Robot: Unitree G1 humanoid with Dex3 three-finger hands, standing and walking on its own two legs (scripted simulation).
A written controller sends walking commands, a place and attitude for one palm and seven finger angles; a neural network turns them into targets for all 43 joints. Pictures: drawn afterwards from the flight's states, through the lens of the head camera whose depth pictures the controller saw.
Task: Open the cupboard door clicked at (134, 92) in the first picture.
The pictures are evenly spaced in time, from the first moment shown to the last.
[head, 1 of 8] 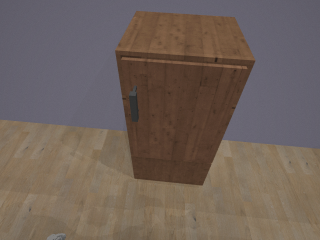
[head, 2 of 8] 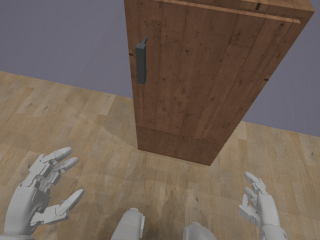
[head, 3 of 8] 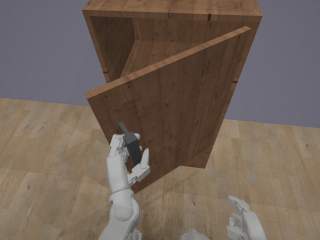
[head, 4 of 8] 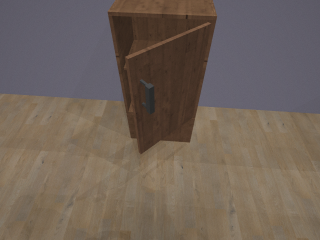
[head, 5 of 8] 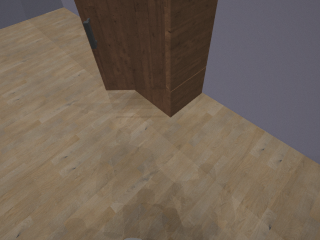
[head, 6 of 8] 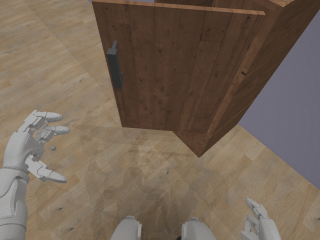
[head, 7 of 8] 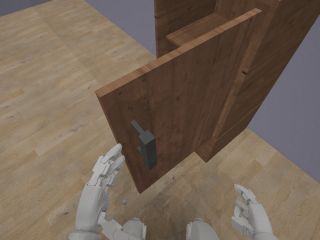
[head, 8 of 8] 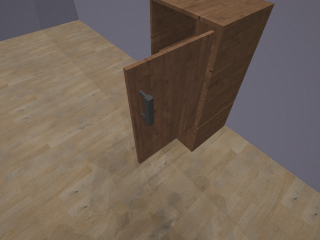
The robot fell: no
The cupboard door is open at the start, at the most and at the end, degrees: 0 90 89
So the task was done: yes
